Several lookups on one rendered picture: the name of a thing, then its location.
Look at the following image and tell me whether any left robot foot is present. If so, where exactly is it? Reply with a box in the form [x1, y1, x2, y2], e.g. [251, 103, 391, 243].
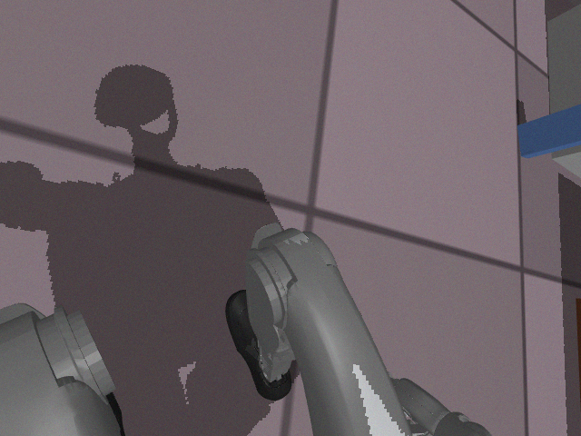
[106, 392, 125, 436]

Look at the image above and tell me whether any right robot arm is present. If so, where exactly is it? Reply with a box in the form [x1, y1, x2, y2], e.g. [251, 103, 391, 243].
[434, 411, 492, 436]

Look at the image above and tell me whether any right robot foot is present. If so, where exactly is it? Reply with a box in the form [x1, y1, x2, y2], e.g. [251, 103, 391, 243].
[225, 290, 291, 401]

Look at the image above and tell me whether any right robot hand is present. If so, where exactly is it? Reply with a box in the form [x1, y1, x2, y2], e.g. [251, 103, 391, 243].
[388, 372, 450, 436]

